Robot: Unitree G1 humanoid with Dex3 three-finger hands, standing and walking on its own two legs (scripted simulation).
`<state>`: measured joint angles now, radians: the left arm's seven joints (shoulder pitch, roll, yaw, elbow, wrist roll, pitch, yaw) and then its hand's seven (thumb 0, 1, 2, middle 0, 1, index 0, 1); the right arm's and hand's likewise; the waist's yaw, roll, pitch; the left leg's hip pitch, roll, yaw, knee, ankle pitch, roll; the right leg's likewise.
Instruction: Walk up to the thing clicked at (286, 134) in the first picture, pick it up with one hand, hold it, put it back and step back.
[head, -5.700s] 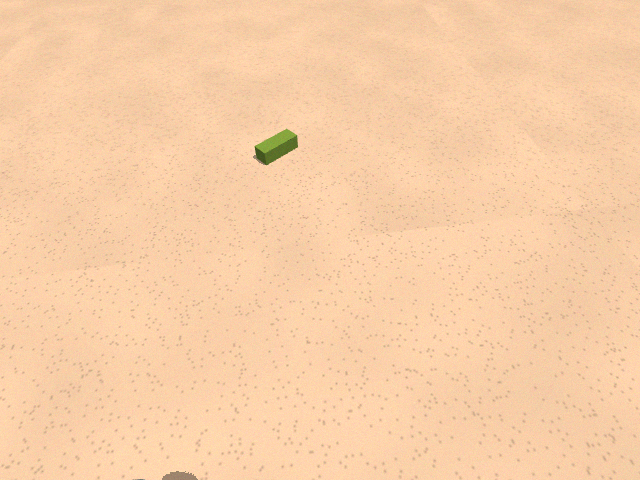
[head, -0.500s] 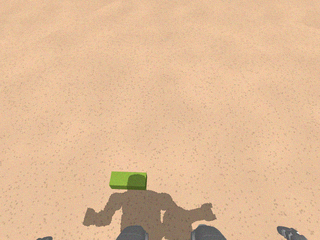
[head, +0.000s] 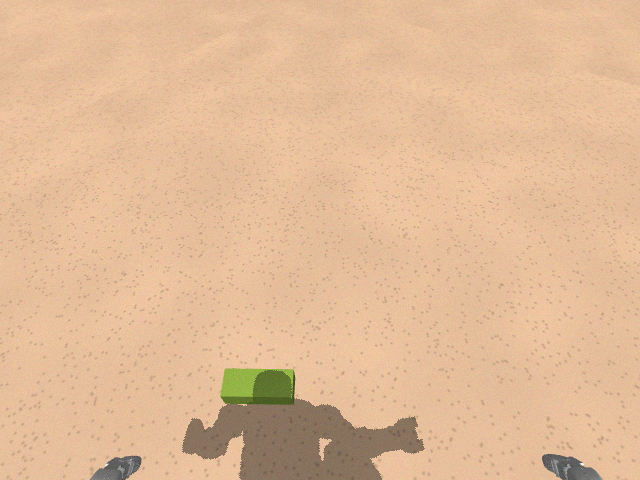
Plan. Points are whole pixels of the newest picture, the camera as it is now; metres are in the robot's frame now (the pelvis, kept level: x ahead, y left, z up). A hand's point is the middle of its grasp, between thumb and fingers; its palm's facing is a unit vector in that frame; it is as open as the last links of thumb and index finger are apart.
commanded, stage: walk up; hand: left
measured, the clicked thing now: (259, 386) +0.45 +0.23 -0.74
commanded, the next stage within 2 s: stand in 0.72 s
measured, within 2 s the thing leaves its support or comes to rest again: neither
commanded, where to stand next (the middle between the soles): +0.06 +0.03 m, yaw +0 degrees
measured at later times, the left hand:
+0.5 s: hand out of the picture +0.09 +0.25 -0.15, palm faces -0.04 -0.94 -0.35, open 7.4 cm
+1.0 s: hand out of the picture +0.11 +0.24 -0.15, palm faces -0.02 -0.94 -0.33, open 7.4 cm
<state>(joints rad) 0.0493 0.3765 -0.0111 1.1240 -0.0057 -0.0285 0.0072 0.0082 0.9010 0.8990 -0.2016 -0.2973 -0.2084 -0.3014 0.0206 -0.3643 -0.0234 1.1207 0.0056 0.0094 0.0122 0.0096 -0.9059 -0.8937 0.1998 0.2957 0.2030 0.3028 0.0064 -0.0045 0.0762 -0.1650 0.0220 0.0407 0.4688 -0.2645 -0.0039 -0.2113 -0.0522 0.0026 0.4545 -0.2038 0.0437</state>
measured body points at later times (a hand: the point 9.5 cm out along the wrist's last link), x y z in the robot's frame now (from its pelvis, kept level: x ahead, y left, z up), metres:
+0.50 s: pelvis +0.01 +0.00 +0.01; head +0.03 -0.01 +0.46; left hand +0.10 +0.30 -0.12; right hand +0.07 -0.31 -0.13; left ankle -0.01 +0.12 -0.74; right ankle +0.03 -0.15 -0.74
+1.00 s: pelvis +0.01 -0.01 +0.01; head +0.03 -0.01 +0.46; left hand +0.11 +0.29 -0.12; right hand +0.11 -0.31 -0.12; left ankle -0.01 +0.12 -0.74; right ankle +0.03 -0.15 -0.74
